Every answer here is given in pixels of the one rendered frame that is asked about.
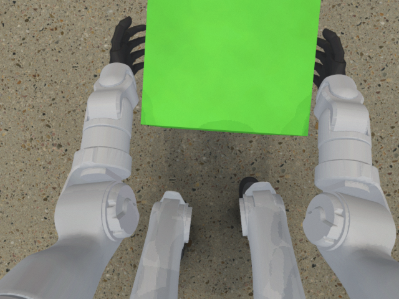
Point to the right robot hand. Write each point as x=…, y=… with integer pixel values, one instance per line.
x=332, y=58

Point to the right robot thigh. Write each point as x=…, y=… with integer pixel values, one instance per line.
x=275, y=273

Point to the right robot forearm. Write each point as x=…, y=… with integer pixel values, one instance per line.
x=344, y=142

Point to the left robot forearm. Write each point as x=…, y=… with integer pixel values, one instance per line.
x=104, y=151

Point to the left robot upper arm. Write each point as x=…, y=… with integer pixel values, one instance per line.
x=91, y=220

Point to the right robot foot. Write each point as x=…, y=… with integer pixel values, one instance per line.
x=245, y=184

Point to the left robot hand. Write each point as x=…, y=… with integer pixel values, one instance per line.
x=122, y=47

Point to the right robot upper arm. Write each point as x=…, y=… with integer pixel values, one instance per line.
x=355, y=236

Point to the carton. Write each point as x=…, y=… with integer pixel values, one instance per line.
x=239, y=66

